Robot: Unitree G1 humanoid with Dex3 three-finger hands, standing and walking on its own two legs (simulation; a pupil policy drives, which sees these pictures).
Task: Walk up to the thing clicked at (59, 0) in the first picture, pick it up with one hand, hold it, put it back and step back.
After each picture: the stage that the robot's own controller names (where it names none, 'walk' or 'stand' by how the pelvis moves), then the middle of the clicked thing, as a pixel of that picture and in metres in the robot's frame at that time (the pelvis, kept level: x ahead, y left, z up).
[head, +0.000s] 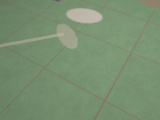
stand; out of the picture +2.37 +0.31 -0.66
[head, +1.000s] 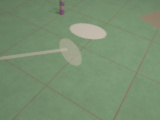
walk; (61, 6) +2.24 +0.20 -0.64
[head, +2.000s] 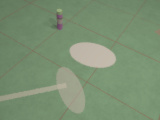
walk; (59, 19) +1.62 +0.18 -0.65
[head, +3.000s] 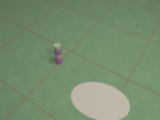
walk; (58, 54) +1.08 +0.19 -0.64
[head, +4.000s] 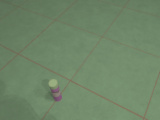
walk; (55, 90) +0.66 +0.22 -0.63
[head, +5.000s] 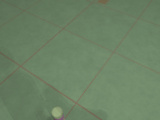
walk; (59, 118) +0.42 +0.19 -0.63
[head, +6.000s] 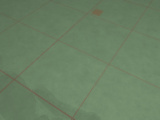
stand; out of the picture +0.35 +0.18 -0.65
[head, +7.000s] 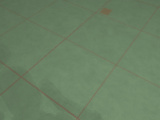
stand; out of the picture +0.34 +0.15 -0.65
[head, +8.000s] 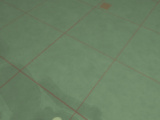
stand; out of the picture +0.37 +0.16 -0.65
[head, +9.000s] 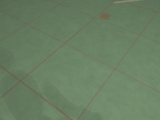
stand; out of the picture +0.34 +0.17 -0.66
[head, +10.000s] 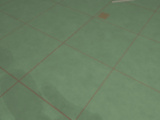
stand; out of the picture +0.34 +0.18 -0.66
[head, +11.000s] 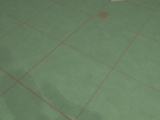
stand; out of the picture +0.33 +0.18 -0.66
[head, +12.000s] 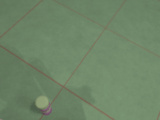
go down; (44, 106) +0.36 +0.18 -0.53
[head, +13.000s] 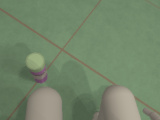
go down; (38, 70) +0.43 +0.18 -0.28
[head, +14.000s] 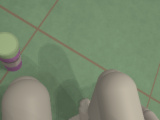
close in; (10, 55) +0.42 +0.20 -0.20
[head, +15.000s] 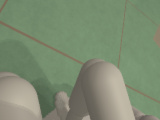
close; out of the picture +0.42 +0.23 -0.16
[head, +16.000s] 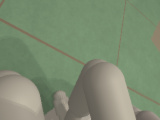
lift; out of the picture +0.40 +0.23 -0.16
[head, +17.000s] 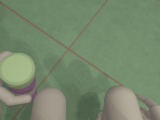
lift; (23, 83) +0.31 +0.19 -0.03
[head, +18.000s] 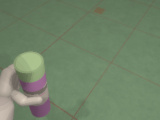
hold; (35, 89) +0.30 +0.15 +0.07
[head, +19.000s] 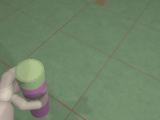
hold; (35, 93) +0.30 +0.15 +0.03
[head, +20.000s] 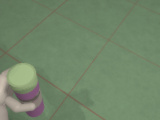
crouch; (29, 94) +0.30 +0.17 -0.02
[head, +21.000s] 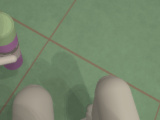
lower; (6, 47) +0.44 +0.19 -0.06
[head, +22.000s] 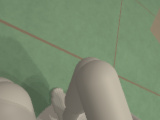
lower; out of the picture +0.44 +0.23 -0.16
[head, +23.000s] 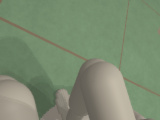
lower; out of the picture +0.41 +0.24 -0.16
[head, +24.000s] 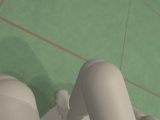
lower; out of the picture +0.40 +0.23 -0.16
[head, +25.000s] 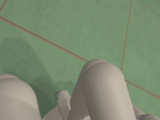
lower; out of the picture +0.39 +0.23 -0.16
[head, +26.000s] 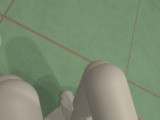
open; out of the picture +0.40 +0.21 -0.17
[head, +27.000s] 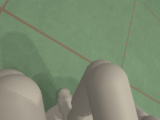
stand; out of the picture +0.40 +0.22 -0.17
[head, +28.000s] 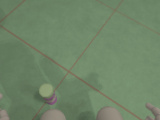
walk; (49, 95) +0.38 +0.16 -0.46
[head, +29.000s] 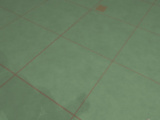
stand; out of the picture +0.33 +0.15 -0.60
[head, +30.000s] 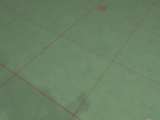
stand; out of the picture +0.33 +0.16 -0.60
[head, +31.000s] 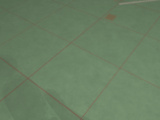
stand; out of the picture +0.36 +0.15 -0.65
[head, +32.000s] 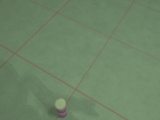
walk; (61, 109) +0.41 +0.12 -0.63
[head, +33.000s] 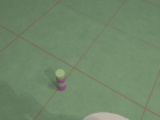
walk; (60, 80) +0.64 +0.13 -0.62
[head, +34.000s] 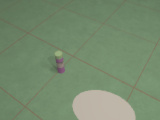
stand; (60, 62) +0.96 +0.23 -0.63
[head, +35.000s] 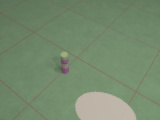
stand; (64, 63) +0.98 +0.15 -0.66
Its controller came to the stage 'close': yes
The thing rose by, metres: 0.68
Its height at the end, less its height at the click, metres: +0.00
